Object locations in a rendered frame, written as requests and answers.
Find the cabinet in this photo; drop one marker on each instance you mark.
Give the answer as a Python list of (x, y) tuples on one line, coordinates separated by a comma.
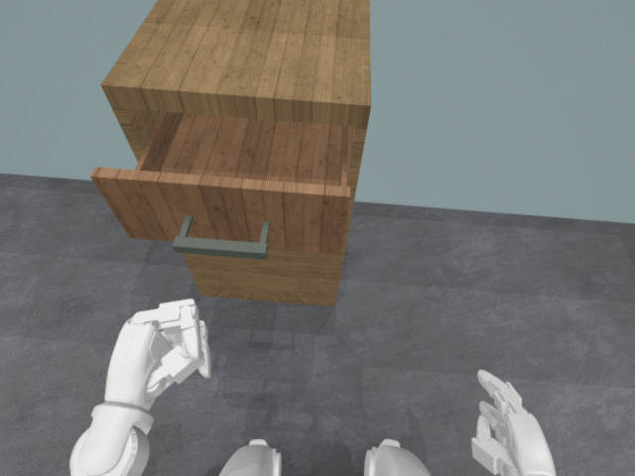
[(287, 60)]

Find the robot left forearm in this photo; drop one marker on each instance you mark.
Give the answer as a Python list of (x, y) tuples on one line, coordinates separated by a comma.
[(116, 444)]

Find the robot right hand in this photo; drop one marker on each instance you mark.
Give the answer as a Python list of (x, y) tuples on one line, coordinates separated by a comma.
[(517, 431)]

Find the robot right shin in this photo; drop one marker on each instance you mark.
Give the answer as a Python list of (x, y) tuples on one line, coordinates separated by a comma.
[(390, 442)]

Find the robot left thigh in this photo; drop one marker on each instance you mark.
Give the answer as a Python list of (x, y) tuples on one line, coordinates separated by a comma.
[(253, 460)]

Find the handle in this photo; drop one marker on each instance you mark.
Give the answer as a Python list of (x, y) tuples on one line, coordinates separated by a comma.
[(225, 248)]

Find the drawer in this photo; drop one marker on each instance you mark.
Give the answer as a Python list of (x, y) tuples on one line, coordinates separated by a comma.
[(232, 174)]

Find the robot left hand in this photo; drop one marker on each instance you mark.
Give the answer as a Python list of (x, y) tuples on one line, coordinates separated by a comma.
[(133, 377)]

